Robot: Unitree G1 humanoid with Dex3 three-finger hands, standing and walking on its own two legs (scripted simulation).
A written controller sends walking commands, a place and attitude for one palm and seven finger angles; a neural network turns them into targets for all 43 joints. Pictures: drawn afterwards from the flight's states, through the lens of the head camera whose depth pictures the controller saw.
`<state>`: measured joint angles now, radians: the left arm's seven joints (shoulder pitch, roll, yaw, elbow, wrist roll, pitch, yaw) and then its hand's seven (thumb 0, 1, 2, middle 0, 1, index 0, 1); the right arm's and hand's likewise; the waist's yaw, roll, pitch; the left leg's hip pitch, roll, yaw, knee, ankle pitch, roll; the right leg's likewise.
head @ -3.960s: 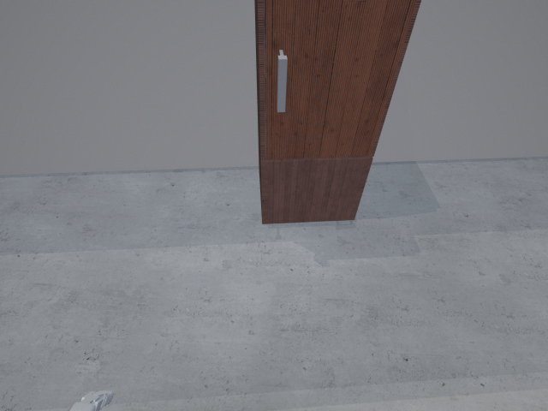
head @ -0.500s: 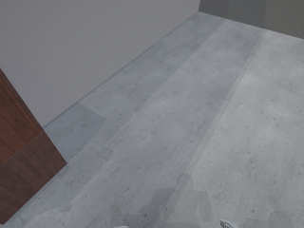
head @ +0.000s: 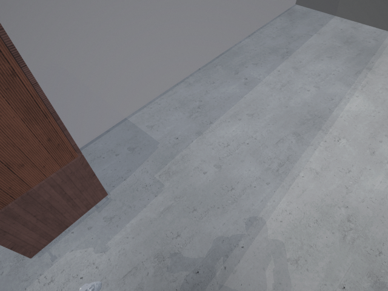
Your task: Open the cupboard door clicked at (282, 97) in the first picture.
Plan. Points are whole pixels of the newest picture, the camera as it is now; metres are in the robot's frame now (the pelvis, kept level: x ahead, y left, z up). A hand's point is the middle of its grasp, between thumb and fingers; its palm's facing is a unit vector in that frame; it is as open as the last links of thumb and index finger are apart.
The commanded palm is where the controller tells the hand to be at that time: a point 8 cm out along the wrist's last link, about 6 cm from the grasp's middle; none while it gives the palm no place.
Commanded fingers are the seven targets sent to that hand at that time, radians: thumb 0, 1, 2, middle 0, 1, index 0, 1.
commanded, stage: turn to face it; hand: left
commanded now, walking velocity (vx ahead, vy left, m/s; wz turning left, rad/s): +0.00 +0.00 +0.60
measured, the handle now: out of the picture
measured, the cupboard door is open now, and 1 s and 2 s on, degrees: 0 0 0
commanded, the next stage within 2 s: take the last steps up to it in 1.18 s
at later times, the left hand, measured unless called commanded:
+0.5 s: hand out of the picture -0.06 +0.21 -0.18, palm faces +0.39 -0.89 -0.24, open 7.4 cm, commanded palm none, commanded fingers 0.00 0.90 0.90 -0.20 -0.30 -0.20 -0.30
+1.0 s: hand out of the picture -0.04 +0.20 -0.14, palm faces +0.59 -0.75 -0.30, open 7.4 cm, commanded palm none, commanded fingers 0.00 0.90 0.90 -0.20 -0.30 -0.20 -0.30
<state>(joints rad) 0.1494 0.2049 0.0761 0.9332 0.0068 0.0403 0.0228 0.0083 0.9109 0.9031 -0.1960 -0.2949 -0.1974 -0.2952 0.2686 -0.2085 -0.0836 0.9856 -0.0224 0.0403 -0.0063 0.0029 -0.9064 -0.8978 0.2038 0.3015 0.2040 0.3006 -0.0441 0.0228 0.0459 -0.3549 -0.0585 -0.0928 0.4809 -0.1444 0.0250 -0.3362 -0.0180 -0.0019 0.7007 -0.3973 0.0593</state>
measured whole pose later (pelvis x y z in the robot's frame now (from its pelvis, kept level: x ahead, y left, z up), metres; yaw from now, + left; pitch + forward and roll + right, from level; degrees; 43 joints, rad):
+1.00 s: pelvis -0.01 -0.03 +0.00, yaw +37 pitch +0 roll +2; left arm 0.17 0.18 0.03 0.85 0.02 0.02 0.02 0.01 0.91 0.90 -0.20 -0.30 -0.20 -0.30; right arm 0.20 -0.26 -0.10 0.93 -0.02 0.07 0.01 0.01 -0.90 -0.90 0.20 0.30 0.20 0.30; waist -0.02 0.07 0.06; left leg -0.46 -0.06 -0.07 0.96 -0.45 -0.03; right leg -0.26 -0.06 -0.10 0.59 -0.32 -0.02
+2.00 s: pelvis +0.10 +0.07 -0.01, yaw +46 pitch -2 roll +1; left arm 0.12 0.15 0.04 1.00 0.01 -0.06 -0.01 0.01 0.91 0.90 -0.20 -0.29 -0.20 -0.30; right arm 0.46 -0.14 -0.04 1.18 -0.01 -0.02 -0.02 0.01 -0.90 -0.90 0.20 0.30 0.20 0.30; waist -0.05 0.03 0.08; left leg -0.17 0.04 0.03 0.99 -0.50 0.02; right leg -0.35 -0.05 -0.16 0.63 -0.24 -0.06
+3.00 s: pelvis +0.18 +0.09 +0.01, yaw +46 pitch +1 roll +2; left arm 0.30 0.13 0.02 1.03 0.02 0.00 0.02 0.01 0.91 0.90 -0.20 -0.30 -0.20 -0.30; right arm 0.29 -0.23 -0.07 1.08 -0.02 0.05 0.00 0.00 -0.91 -0.90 0.20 0.30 0.20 0.30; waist 0.02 0.03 0.00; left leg -0.38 0.02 0.03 0.87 -0.30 -0.04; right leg -0.18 -0.05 -0.08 0.41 -0.24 -0.03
